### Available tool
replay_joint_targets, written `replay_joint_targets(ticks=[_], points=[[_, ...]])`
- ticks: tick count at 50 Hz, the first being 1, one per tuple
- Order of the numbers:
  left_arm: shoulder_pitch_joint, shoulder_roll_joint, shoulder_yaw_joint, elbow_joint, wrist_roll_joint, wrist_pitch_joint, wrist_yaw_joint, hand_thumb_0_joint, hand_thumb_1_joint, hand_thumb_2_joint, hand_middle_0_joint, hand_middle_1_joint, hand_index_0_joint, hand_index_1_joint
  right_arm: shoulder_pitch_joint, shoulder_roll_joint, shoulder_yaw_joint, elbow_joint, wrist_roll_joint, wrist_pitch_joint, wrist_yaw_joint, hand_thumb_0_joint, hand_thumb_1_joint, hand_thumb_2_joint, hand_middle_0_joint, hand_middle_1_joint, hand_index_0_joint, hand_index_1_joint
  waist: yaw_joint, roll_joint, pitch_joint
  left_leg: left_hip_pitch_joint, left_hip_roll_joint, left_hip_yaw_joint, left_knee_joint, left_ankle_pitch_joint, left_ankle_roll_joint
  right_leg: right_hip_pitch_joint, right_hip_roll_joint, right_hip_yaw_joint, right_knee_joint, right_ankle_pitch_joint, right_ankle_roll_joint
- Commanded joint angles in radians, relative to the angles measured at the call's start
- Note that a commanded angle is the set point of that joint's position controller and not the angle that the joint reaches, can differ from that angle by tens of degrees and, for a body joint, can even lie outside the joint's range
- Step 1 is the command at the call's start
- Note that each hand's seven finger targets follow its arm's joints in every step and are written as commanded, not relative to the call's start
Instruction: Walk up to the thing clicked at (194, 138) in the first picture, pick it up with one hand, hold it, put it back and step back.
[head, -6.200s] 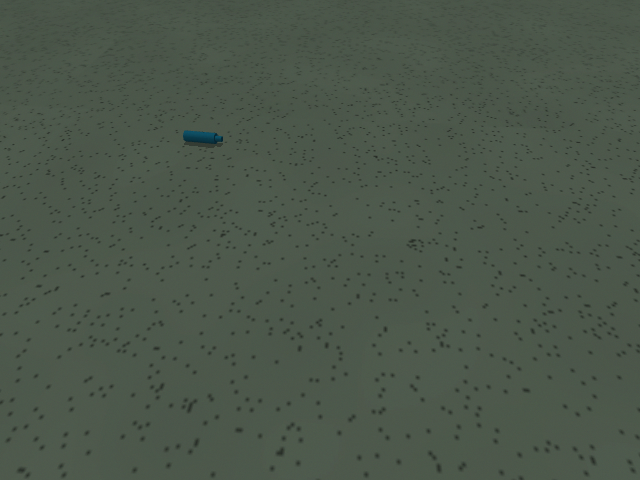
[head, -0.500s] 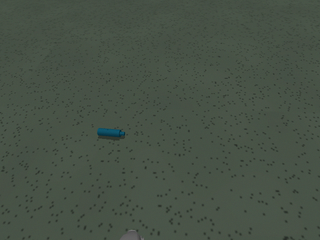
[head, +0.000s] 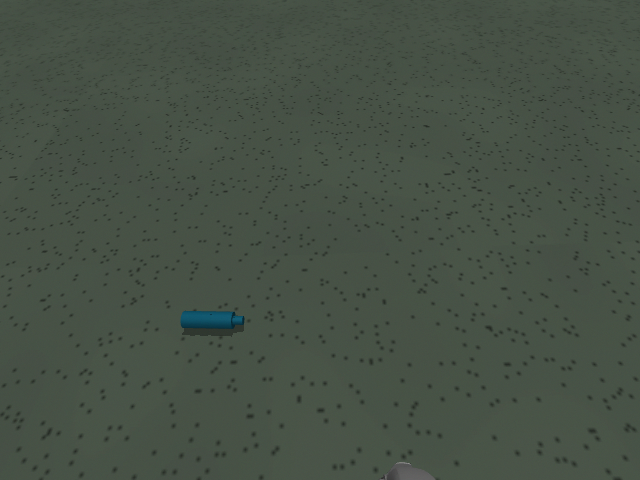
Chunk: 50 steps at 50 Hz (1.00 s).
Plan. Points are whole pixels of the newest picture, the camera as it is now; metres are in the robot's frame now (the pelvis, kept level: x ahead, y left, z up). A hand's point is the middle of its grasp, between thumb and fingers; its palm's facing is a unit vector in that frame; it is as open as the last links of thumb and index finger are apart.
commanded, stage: walk up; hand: left
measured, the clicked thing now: (213, 319) +0.77 +0.39 -0.74
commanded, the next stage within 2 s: none
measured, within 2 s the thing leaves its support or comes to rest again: neither
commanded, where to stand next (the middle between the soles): +0.48 +0.16 m, yaw -3 degrees
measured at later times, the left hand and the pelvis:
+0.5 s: hand (59, 461) +0.22 +0.40 -0.16, palm faces -0.02 -0.89 -0.46, open 7.4 cm; pelvis +0.18 +0.09 -0.02, yaw +1 degrees
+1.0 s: hand (49, 357) +0.36 +0.45 -0.12, palm faces -0.02 -0.87 -0.49, open 7.4 cm; pelvis +0.32 +0.16 -0.01, yaw +0 degrees
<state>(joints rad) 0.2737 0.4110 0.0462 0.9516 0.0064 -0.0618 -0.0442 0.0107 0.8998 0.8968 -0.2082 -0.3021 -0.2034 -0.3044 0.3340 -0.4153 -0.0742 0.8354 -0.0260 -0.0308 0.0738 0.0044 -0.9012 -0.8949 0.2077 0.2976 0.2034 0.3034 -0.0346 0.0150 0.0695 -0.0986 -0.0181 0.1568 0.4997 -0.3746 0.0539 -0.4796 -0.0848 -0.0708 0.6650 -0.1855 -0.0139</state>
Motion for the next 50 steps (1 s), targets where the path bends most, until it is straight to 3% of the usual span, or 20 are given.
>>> replay_joint_targets(ticks=[1,2,3,4,8,10,17,21,22,23,24,27,33,37,38,39,40,41,45,50], points=[[0.113,0.218,0.071,-0.053,-0.004,-0.053,0.038,0.0,0.9,0.9,-0.2,-0.3,-0.2,-0.3,-0.053,-0.196,-0.052,-0.122,0.011,-0.021,-0.014,0.0,-0.9,-0.9,0.2,0.3,0.2,0.3,0.097,-0.055,-0.11,-0.143,0.174,-0.104,0.133,0.459,0.086,0.399,0.072,-0.029,-0.183,0.047,-0.04],[0.231,0.283,0.097,-0.04,0.004,-0.063,0.053,0.0,0.9,0.9,-0.2,-0.3,-0.2,-0.3,-0.027,-0.161,-0.039,-0.133,0.011,-0.024,-0.015,0.0,-0.9,-0.9,0.2,0.3,0.2,0.3,0.154,-0.186,-0.194,-0.251,0.101,-0.063,0.4,0.333,0.039,0.56,-0.07,0.168,-0.268,-0.022,-0.078],[0.255,0.379,0.115,-0.061,0.004,-0.064,0.065,0.0,0.9,0.9,-0.2,-0.3,-0.2,-0.3,0.028,-0.13,-0.025,-0.145,0.012,-0.022,-0.015,0.0,-0.9,-0.9,0.2,0.3,0.2,0.3,0.134,-0.317,-0.228,-0.524,-0.024,-0.083,0.586,-0.159,-0.015,0.735,-0.345,0.64,-0.33,-0.012,-0.193],[0.211,0.392,0.109,-0.068,-0.016,-0.055,0.07,0.0,0.9,0.9,-0.2,-0.3,-0.2,-0.3,-0.019,-0.236,-0.052,-0.123,0.003,-0.004,-0.026,0.0,-0.9,-0.9,0.2,0.3,0.2,0.3,0.133,-0.159,-0.208,-0.565,0.034,-0.216,0.69,-0.204,-0.018,0.644,-0.415,0.768,-0.339,-0.118,-0.306],[0.062,0.288,0.08,-0.113,-0.017,-0.054,0.076,0.0,0.9,0.9,-0.2,-0.3,-0.2,-0.3,-0.016,-0.216,-0.054,-0.068,0.018,0.008,-0.021,0.0,-0.9,-0.9,0.2,0.3,0.2,0.3,0.055,-0.108,-0.042,-0.507,0.105,-0.271,0.641,-0.013,-0.047,0.36,-0.236,0.319,-0.357,0.013,-0.216],[0.046,0.285,0.076,-0.13,-0.005,-0.061,0.069,0.0,0.9,0.9,-0.2,-0.3,-0.2,-0.3,0.007,-0.195,-0.057,-0.052,0.006,0.018,-0.003,0.0,-0.9,-0.9,0.2,0.3,0.2,0.3,0.033,-0.148,-0.032,-0.458,0.109,-0.225,0.541,0.02,-0.062,0.294,-0.196,0.208,-0.354,0.082,-0.208],[0.027,0.339,0.089,-0.153,0.008,-0.065,0.059,0.0,0.9,0.9,-0.2,-0.3,-0.2,-0.3,-0.108,-0.185,-0.072,-0.072,-0.006,0.01,0.027,0.0,-0.9,-0.9,0.2,0.3,0.2,0.3,0.05,-0.166,-0.04,-0.283,0.132,-0.121,0.22,0.118,-0.056,0.161,-0.179,0.128,-0.302,-0.147,-0.193],[-0.026,0.268,0.058,-0.158,0.016,-0.04,0.062,0.0,0.9,0.9,-0.2,-0.3,-0.2,-0.3,0.111,-0.249,-0.108,0.014,-0.014,-0.001,0.013,0.0,-0.9,-0.9,0.2,0.3,0.2,0.3,-0.09,0.056,-0.092,0.086,0.056,-0.083,0.109,0.01,-0.025,-0.091,-0.092,0.036,0.068,-0.285,-0.119],[0.015,0.178,0.032,-0.166,0.002,-0.038,0.058,0.0,0.9,0.9,-0.2,-0.3,-0.2,-0.3,0.176,-0.346,-0.13,0.008,-0.026,-0.009,-0.001,0.0,-0.9,-0.9,0.2,0.3,0.2,0.3,-0.124,0.35,-0.08,0.126,0.256,-0.474,-0.153,-0.305,0.054,-0.245,0.055,-0.048,0.446,-0.251,-0.051],[-0.006,0.217,0.039,-0.167,-0.011,-0.035,0.074,0.0,0.9,0.9,-0.2,-0.3,-0.2,-0.3,0.12,-0.401,-0.13,-0.032,0.0,-0.013,-0.003,0.0,-0.9,-0.9,0.2,0.3,0.2,0.3,-0.103,0.367,-0.041,0.055,0.423,-0.808,-0.305,-0.334,0.175,-0.336,0.095,0.031,0.555,-0.394,-0.04],[-0.036,0.27,0.041,-0.152,-0.005,-0.037,0.084,0.0,0.9,0.9,-0.2,-0.3,-0.2,-0.3,0.063,-0.384,-0.126,-0.039,0.008,-0.008,-0.009,0.0,-0.9,-0.9,0.2,0.3,0.2,0.3,-0.065,0.221,0.014,-0.06,0.441,-0.78,-0.286,-0.333,0.229,-0.312,0.043,0.115,0.599,-0.369,-0.046],[0.089,0.263,0.048,-0.068,-0.021,-0.044,0.063,0.0,0.9,0.9,-0.2,-0.3,-0.2,-0.3,-0.053,-0.271,-0.079,-0.072,0.01,-0.021,-0.027,0.0,-0.9,-0.9,0.2,0.3,0.2,0.3,0.024,0.179,-0.005,-0.094,0.304,-0.431,-0.171,-0.017,0.162,-0.182,-0.026,0.1,0.453,-0.226,-0.036],[0.047,0.213,0.051,-0.094,-0.005,-0.044,0.048,0.0,0.9,0.9,-0.2,-0.3,-0.2,-0.3,-0.008,-0.269,-0.069,-0.092,-0.002,-0.021,-0.018,0.0,-0.9,-0.9,0.2,0.3,0.2,0.3,0.002,0.166,-0.03,-0.112,0.305,-0.315,-0.138,0.266,0.211,-0.001,0.002,0.011,0.13,-0.172,-0.008],[0.163,0.211,0.068,-0.067,-0.005,-0.055,0.06,0.0,0.9,0.9,-0.2,-0.3,-0.2,-0.3,-0.089,-0.229,-0.052,-0.139,0.007,-0.002,-0.014,0.0,-0.9,-0.9,0.2,0.3,0.2,0.3,0.089,0.078,-0.082,-0.269,0.211,-0.182,0.067,0.209,0.13,0.338,0.084,-0.044,-0.094,0.013,-0.021],[0.245,0.257,0.089,-0.054,-0.001,-0.06,0.072,0.0,0.9,0.9,-0.2,-0.3,-0.2,-0.3,-0.073,-0.184,-0.036,-0.147,0.012,-0.002,-0.013,0.0,-0.9,-0.9,0.2,0.3,0.2,0.3,0.141,-0.03,-0.126,-0.352,0.162,-0.146,0.253,0.218,0.08,0.488,0.042,0.063,-0.167,-0.026,-0.041],[0.303,0.354,0.117,-0.058,0.012,-0.067,0.084,0.0,0.9,0.9,-0.2,-0.3,-0.2,-0.3,-0.049,-0.126,-0.021,-0.169,0.015,-0.004,-0.012,0.0,-0.9,-0.9,0.2,0.3,0.2,0.3,0.159,-0.271,-0.148,-0.551,0.039,-0.074,0.538,-0.046,0.01,0.598,-0.208,0.47,-0.295,-0.186,-0.124],[0.237,0.396,0.114,-0.1,0.007,-0.062,0.089,0.0,0.9,0.9,-0.2,-0.3,-0.2,-0.3,-0.048,-0.191,-0.037,-0.162,0.002,0.018,-0.022,0.0,-0.9,-0.9,0.2,0.3,0.2,0.3,0.131,-0.165,-0.117,-0.636,0.021,-0.19,0.649,-0.198,-0.016,0.513,-0.38,0.776,-0.426,-0.432,-0.238],[0.165,0.385,0.109,-0.117,-0.006,-0.057,0.09,0.0,0.9,0.9,-0.2,-0.3,-0.2,-0.3,-0.054,-0.253,-0.06,-0.143,-0.005,0.032,-0.028,0.0,-0.9,-0.9,0.2,0.3,0.2,0.3,0.093,-0.068,-0.06,-0.646,0.086,-0.25,0.703,-0.2,-0.023,0.43,-0.413,0.768,-0.42,-0.503,-0.304],[0.075,0.309,0.089,-0.139,-0.001,-0.059,0.085,0.0,0.9,0.9,-0.2,-0.3,-0.2,-0.3,0.02,-0.238,-0.066,-0.066,-0.005,0.032,-0.015,0.0,-0.9,-0.9,0.2,0.3,0.2,0.3,0.038,-0.123,0.024,-0.548,0.139,-0.24,0.61,-0.006,-0.048,0.235,-0.229,0.385,-0.369,-0.316,-0.212],[0.013,0.298,0.081,-0.168,0.02,-0.047,0.064,0.0,0.9,0.9,-0.2,-0.3,-0.2,-0.3,-0.02,-0.187,-0.059,-0.045,0.007,0.03,-0.01,0.0,-0.9,-0.9,0.2,0.3,0.2,0.3,0.036,-0.228,0.025,-0.331,0.129,-0.146,0.339,0.045,-0.055,0.028,-0.151,0.185,-0.32,-0.249,-0.191]])
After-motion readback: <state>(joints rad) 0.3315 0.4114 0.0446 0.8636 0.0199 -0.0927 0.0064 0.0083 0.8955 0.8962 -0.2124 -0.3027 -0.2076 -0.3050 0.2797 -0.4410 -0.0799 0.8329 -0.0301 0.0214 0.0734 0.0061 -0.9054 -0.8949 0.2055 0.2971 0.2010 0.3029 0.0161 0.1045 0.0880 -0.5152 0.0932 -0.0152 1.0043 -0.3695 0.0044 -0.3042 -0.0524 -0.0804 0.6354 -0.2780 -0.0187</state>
